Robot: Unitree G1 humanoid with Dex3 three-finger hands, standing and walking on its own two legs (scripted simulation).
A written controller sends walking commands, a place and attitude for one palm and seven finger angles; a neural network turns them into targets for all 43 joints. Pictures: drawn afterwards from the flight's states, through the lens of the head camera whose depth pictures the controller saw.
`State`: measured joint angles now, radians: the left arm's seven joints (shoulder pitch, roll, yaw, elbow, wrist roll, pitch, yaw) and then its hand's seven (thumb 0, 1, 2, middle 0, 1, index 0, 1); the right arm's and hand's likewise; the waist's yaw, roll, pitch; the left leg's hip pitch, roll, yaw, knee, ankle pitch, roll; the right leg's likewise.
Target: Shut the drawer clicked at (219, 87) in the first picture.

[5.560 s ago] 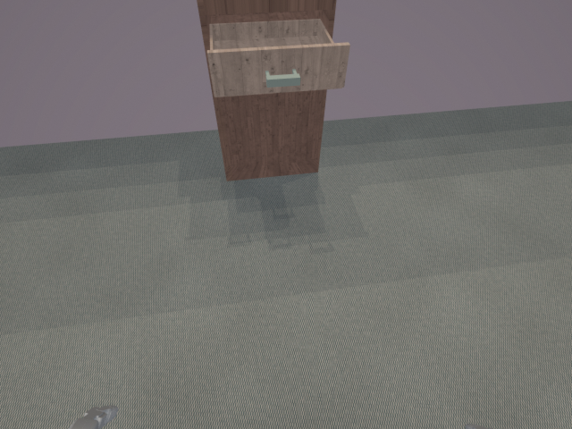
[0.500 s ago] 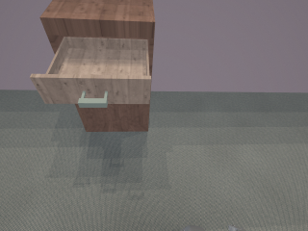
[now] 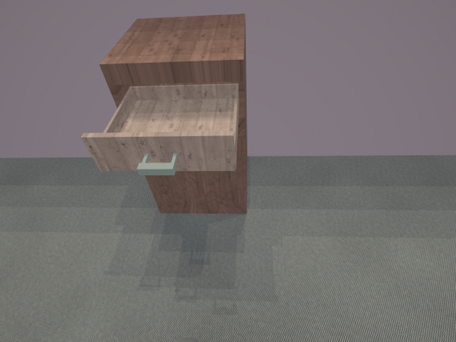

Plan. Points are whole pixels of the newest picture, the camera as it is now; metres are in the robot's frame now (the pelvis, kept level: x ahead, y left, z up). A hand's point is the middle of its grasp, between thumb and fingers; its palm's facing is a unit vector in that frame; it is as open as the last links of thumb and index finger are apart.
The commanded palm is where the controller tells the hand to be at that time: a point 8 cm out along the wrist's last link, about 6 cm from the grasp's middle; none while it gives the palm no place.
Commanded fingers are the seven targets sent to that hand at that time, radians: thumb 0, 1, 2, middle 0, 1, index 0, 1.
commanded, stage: take the last steps up to it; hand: left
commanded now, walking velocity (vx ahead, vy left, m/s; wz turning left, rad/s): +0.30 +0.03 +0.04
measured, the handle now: (158, 163) +0.59 +0.24 -0.07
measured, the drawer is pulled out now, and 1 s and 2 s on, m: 0.29 0.29 0.29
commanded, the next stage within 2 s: come to a stop and stand still in 0.78 s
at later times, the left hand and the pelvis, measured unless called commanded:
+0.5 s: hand out of the picture +0.10 +0.28 -0.19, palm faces +0.06 -0.99 -0.15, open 7.4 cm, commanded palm none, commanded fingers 0.00 0.90 0.90 -0.20 -0.30 -0.20 -0.30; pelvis +0.12 +0.10 -0.01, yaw -2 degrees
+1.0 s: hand (163, 254) +0.36 +0.20 -0.17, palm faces -0.01 -0.98 -0.21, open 7.2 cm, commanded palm none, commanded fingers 0.00 0.90 0.90 -0.20 -0.30 -0.20 -0.30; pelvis +0.26 +0.03 -0.02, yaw -3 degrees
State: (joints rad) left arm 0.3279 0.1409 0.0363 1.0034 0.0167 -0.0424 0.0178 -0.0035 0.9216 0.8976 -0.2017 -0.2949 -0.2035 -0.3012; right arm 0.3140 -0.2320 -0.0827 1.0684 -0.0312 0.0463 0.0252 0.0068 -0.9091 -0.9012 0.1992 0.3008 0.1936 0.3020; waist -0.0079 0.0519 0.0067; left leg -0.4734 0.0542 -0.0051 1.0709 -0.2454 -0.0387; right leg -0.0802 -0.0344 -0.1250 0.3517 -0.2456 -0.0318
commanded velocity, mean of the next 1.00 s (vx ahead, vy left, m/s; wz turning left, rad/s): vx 0.17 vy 0.00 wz -0.03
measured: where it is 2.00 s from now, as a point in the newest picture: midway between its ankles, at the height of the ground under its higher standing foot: outside the picture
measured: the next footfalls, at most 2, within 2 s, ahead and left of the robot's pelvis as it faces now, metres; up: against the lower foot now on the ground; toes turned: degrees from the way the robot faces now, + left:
left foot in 0.28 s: +0.14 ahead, +0.18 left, +0.00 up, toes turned +8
right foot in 0.86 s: +0.36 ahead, -0.05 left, +0.00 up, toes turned -10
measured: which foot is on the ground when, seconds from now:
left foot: up 0.00-0.26, down 0.28-0.88, up 0.90-1.00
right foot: down 0.00-0.28, up 0.30-0.84, down 0.86-1.00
